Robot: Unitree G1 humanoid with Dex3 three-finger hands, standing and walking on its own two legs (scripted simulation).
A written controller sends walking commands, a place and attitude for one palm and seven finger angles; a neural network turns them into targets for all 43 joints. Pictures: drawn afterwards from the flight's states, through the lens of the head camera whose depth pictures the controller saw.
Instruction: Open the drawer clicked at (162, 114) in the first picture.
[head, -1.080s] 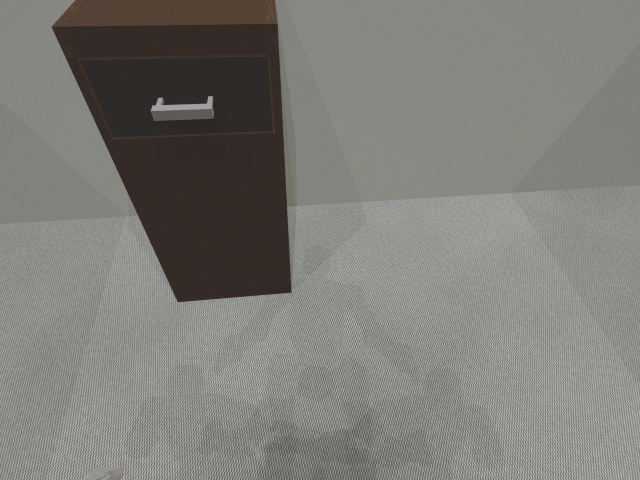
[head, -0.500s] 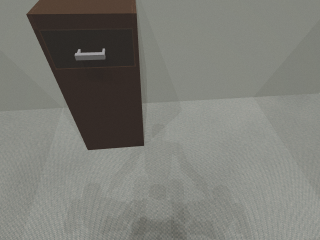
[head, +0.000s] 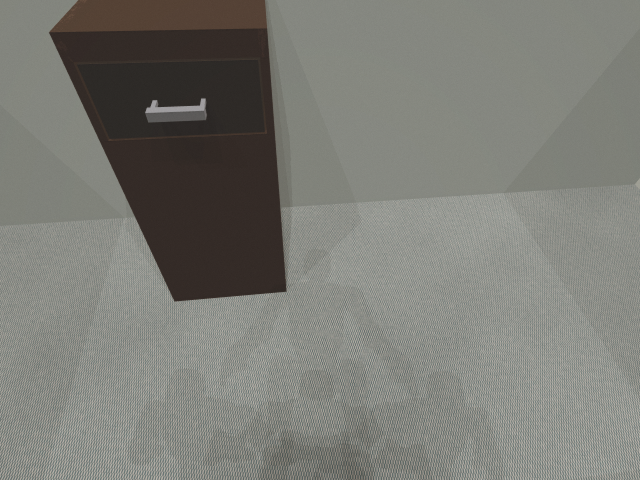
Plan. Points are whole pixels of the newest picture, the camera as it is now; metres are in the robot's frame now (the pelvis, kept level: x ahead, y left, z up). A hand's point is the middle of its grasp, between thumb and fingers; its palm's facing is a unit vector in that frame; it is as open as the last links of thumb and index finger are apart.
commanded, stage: look at it before walking up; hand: left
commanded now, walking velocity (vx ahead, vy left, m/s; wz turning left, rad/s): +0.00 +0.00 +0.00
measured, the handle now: (178, 108) +0.83 +0.37 +0.02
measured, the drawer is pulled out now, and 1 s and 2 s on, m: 0.00 0.00 0.00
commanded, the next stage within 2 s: turn to face it in 0.46 s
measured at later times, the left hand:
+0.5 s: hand out of the picture +0.08 +0.25 -0.16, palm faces -0.03 -0.94 -0.34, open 7.3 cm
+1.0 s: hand out of the picture +0.05 +0.21 -0.18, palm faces +0.05 -0.96 -0.27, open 7.3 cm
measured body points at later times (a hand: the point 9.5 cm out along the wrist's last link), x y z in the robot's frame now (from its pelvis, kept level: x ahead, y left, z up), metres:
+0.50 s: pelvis +0.01 +0.00 +0.00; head +0.02 +0.00 +0.45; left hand +0.08 +0.30 -0.13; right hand +0.09 -0.30 -0.13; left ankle +0.00 +0.12 -0.75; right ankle +0.01 -0.12 -0.75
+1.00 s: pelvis +0.00 +0.00 -0.01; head +0.01 +0.00 +0.44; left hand +0.04 +0.26 -0.16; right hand +0.08 -0.25 -0.16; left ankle +0.00 +0.12 -0.75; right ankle +0.01 -0.12 -0.75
